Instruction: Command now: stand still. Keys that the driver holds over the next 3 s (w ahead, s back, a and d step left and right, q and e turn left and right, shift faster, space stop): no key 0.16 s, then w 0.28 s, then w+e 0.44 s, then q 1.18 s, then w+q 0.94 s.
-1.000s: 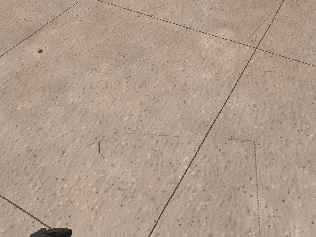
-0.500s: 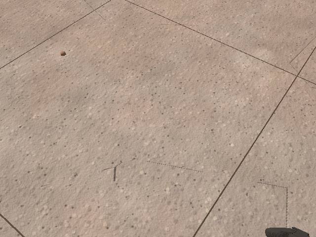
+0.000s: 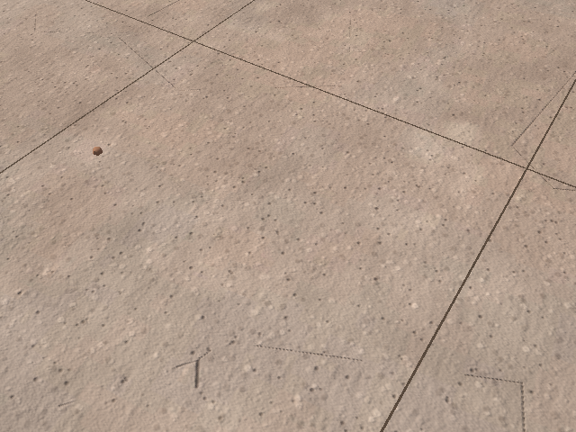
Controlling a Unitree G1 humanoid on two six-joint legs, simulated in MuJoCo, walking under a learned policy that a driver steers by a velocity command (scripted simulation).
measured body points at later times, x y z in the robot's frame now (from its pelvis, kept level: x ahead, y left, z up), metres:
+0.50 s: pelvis +0.08 +0.03 +0.00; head +0.09 +0.04 +0.45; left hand +0.12 +0.30 -0.15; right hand +0.09 -0.24 -0.14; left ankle +0.05 +0.12 -0.73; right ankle +0.00 -0.11 -0.66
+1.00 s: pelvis +0.33 -0.05 -0.01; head +0.36 -0.06 +0.44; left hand +0.53 +0.17 -0.12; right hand +0.31 -0.32 -0.15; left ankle +0.23 +0.11 -0.62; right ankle +0.39 -0.12 -0.73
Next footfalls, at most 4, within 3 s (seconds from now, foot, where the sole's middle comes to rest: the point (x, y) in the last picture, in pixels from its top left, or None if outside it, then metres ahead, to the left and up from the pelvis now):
0.86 right None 0.43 -0.13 -0.77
1.40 left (287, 405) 0.58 0.04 -0.77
1.86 right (383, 393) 0.61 -0.19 -0.77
2.34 left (274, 431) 0.52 0.07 -0.77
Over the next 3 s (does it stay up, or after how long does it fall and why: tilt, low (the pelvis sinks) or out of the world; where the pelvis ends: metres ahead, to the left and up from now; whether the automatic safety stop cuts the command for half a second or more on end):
stays up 0.81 0.15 0.01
